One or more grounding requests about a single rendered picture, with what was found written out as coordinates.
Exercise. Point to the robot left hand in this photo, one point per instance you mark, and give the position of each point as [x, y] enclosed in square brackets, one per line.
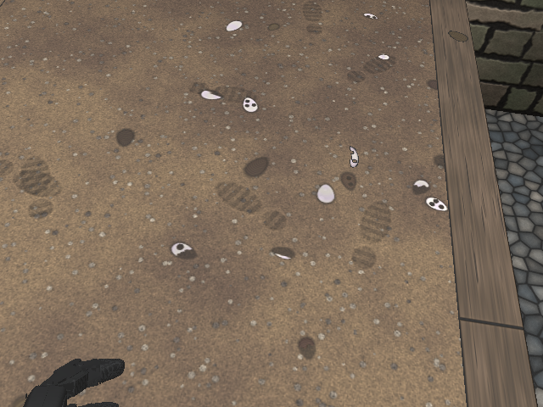
[72, 378]

